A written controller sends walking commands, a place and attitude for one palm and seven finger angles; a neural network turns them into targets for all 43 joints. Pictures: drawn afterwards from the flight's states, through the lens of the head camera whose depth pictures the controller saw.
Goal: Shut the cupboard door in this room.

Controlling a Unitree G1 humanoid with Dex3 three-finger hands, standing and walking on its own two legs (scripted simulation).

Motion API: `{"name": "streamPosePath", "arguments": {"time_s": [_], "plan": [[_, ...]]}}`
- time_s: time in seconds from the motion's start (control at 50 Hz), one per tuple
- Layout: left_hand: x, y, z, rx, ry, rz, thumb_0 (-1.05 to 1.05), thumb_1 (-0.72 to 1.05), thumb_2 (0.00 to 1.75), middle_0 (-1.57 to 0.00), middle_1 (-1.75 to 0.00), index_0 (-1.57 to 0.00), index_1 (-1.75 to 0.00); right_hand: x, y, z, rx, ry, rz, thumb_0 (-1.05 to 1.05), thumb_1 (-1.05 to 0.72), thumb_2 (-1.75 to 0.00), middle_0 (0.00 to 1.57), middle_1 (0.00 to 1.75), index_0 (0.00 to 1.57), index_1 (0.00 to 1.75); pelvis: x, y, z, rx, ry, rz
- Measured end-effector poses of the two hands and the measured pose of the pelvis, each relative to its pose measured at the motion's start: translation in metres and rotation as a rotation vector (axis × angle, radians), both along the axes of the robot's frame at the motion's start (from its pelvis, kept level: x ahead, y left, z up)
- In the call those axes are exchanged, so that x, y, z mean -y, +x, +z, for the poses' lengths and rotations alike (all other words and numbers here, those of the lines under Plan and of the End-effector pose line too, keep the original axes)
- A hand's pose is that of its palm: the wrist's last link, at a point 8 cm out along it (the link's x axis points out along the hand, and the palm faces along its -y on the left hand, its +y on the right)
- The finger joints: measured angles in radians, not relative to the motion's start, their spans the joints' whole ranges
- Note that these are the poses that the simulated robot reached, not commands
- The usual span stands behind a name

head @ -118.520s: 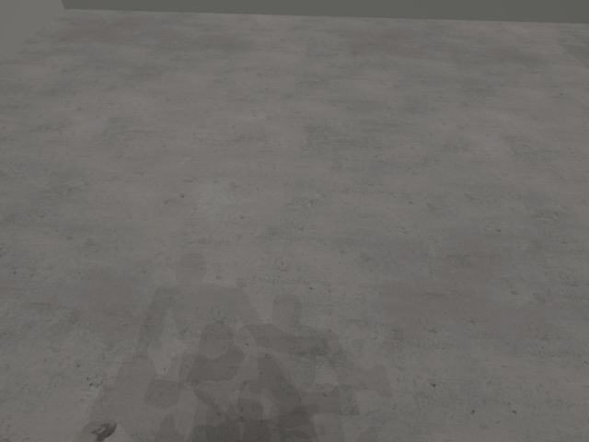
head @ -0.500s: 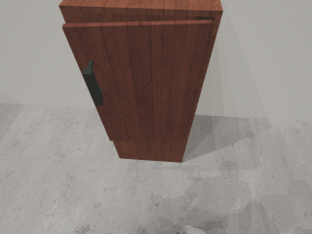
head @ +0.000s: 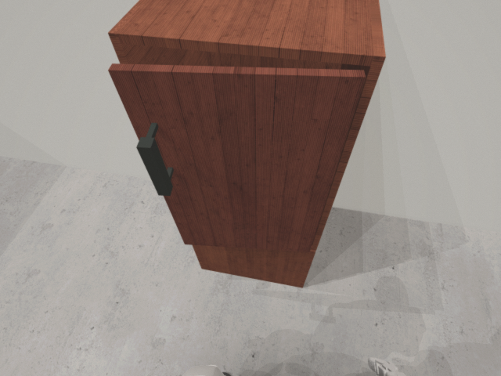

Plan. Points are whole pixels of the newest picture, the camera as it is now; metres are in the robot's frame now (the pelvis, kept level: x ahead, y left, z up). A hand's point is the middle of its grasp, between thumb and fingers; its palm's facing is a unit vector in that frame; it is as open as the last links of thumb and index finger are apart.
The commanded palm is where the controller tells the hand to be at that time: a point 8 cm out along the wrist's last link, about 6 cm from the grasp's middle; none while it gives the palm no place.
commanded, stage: come to a stop and stand still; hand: left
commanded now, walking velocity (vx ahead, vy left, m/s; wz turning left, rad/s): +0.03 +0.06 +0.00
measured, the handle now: (159, 160) +0.46 +0.22 +0.04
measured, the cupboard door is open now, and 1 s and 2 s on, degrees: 7 7 7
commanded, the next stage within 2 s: look again from close up in 0.88 s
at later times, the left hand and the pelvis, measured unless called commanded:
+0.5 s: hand out of the picture +0.00 +0.21 -0.17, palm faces +0.03 -0.98 -0.22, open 7.3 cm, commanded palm none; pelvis -0.04 +0.03 +0.00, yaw +0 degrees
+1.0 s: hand out of the picture -0.05 +0.24 -0.16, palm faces -0.01 -0.98 -0.21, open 7.3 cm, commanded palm none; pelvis -0.04 +0.06 +0.01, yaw -1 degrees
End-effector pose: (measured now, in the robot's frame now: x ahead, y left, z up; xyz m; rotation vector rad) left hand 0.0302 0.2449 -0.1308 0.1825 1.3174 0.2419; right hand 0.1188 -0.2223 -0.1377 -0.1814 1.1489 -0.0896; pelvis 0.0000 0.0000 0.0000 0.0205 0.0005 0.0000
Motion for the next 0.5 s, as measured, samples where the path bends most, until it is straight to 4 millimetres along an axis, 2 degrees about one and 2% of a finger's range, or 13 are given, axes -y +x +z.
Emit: {"name": "streamPosePath", "arguments": {"time_s": [0.06, 0.14, 0.26, 0.38, 0.5], "plan": [[0.003, -0.007, 0.006, 0.002, 0.031, -0.006, 0.0, 0.91, 0.9, -0.21, -0.3, -0.2, -0.3, 0.017, -0.007, -0.004, -0.018, 0.005, -0.02, 0.01, -0.9, -0.9, 0.2, 0.3, 0.2, 0.3, 0.009, -0.003, -0.001, 0.005, 0.002, 0.013], [0.01, -0.017, 0.015, -0.021, 0.033, -0.019, 0.0, 0.91, 0.9, -0.2, -0.3, -0.2, -0.3, 0.035, -0.026, 0.0, -0.069, -0.009, -0.048, 0.01, -0.9, -0.9, 0.2, 0.3, 0.2, 0.3, 0.014, -0.005, 0.008, 0.002, 0.018, 0.007], [0.016, -0.024, 0.017, -0.023, 0.007, -0.022, 0.0, 0.91, 0.9, -0.21, -0.3, -0.2, -0.3, 0.042, -0.06, 0.006, -0.139, -0.031, -0.059, 0.01, -0.91, -0.9, 0.2, 0.3, 0.19, 0.3, 0.014, -0.009, 0.015, -0.004, 0.028, 0.008], [0.009, -0.034, 0.0, 0.0, -0.023, -0.009, 0.0, 0.9, 0.9, -0.21, -0.3, -0.21, -0.3, 0.029, -0.088, 0.004, -0.154, -0.062, -0.05, 0.01, -0.9, -0.9, 0.2, 0.3, 0.19, 0.3, -0.001, -0.02, 0.006, 0.002, -0.022, 0.026], [-0.01, -0.042, -0.007, 0.025, -0.049, -0.054, 0.0, 0.91, 0.9, -0.21, -0.3, -0.21, -0.3, -0.011, -0.113, 0.005, -0.095, -0.035, -0.061, 0.01, -0.91, -0.9, 0.2, 0.3, 0.19, 0.3, -0.027, -0.037, 0.002, 0.034, -0.022, 0.008]]}}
